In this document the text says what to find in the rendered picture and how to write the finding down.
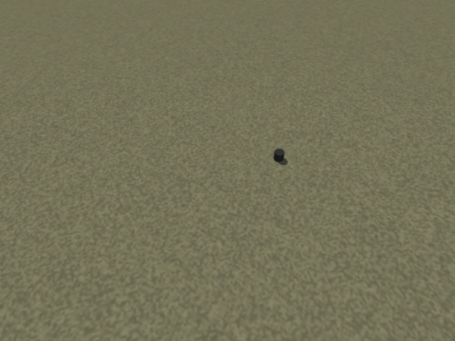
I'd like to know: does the tin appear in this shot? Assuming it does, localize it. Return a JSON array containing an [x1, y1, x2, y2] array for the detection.
[[274, 148, 284, 162]]

